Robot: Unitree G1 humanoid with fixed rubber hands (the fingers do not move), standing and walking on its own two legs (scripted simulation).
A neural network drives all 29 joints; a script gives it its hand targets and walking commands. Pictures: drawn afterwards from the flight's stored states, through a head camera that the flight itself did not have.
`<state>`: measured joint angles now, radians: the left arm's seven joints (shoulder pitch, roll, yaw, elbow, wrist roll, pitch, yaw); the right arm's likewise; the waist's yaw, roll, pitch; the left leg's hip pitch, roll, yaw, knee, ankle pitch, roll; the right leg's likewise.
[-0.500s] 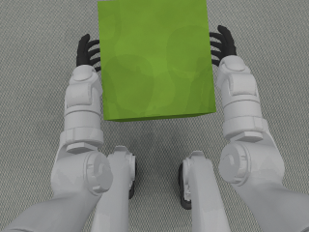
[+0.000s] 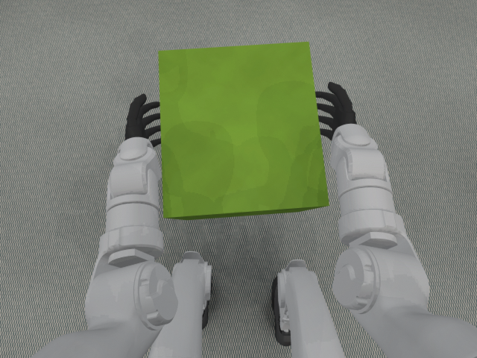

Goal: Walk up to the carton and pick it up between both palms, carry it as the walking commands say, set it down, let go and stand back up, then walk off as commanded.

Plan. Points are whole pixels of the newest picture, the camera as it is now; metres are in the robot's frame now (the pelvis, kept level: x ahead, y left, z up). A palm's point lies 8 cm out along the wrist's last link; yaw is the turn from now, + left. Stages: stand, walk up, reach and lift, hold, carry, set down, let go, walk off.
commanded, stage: reach and lift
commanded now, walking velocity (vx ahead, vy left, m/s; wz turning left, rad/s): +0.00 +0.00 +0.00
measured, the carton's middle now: (239, 144) +0.48 +0.03 -0.13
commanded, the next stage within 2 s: none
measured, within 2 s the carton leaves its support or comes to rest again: neither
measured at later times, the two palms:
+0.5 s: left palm (120, 144) +0.41 +0.19 +0.03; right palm (358, 126) +0.44 -0.13 +0.03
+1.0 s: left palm (88, 140) +0.38 +0.20 +0.10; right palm (384, 116) +0.42 -0.13 +0.10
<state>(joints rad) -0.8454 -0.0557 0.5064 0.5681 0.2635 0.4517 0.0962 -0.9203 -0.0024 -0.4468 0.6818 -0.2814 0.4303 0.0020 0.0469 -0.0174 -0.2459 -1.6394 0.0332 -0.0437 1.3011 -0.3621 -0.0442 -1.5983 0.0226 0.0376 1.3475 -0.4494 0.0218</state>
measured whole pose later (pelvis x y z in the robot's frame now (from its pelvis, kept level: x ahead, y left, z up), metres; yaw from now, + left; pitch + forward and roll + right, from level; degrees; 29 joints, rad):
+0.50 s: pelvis +0.01 +0.00 +0.07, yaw +0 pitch +34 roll -1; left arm -0.67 -0.11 0.49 0.51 0.30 0.44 0.09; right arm -0.76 0.07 -0.45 0.63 -0.29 0.40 0.01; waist 0.04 -0.02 -0.22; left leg -1.32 0.04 -0.04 1.01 -0.28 -0.04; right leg -1.28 0.02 0.03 1.05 -0.36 0.02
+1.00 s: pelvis +0.03 +0.01 +0.13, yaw +1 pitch +24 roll -1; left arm -0.53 -0.16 0.46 0.40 0.32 0.45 0.04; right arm -0.63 0.08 -0.45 0.54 -0.33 0.41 0.14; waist 0.03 -0.01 -0.12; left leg -0.93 0.02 -0.02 0.67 -0.17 -0.02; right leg -0.89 0.00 0.04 0.71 -0.24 0.03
